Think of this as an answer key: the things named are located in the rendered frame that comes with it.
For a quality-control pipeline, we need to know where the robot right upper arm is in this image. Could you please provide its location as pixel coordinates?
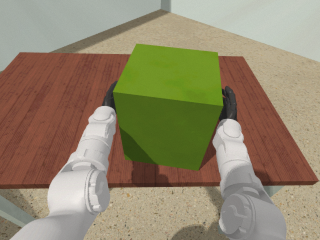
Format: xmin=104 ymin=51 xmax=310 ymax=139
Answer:
xmin=219 ymin=193 xmax=291 ymax=240

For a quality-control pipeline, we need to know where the right robot forearm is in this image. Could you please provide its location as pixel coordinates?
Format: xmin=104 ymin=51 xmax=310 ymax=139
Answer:
xmin=212 ymin=119 xmax=276 ymax=206

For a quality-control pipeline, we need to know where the robot left hand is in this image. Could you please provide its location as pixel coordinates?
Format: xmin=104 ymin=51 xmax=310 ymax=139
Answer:
xmin=102 ymin=80 xmax=118 ymax=114

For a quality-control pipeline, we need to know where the robot left upper arm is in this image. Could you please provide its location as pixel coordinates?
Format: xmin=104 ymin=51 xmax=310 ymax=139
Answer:
xmin=10 ymin=168 xmax=111 ymax=240

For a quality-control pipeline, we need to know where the carton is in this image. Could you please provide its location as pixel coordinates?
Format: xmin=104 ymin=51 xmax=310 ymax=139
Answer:
xmin=113 ymin=43 xmax=224 ymax=171

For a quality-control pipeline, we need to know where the robot right hand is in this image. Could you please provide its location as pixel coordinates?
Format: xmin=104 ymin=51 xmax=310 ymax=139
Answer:
xmin=219 ymin=86 xmax=237 ymax=121

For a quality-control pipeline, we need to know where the table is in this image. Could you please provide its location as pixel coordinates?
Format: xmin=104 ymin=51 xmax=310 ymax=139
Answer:
xmin=0 ymin=52 xmax=319 ymax=234

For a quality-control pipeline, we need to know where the left robot forearm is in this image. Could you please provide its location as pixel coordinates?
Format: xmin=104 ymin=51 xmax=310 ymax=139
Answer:
xmin=47 ymin=106 xmax=116 ymax=210

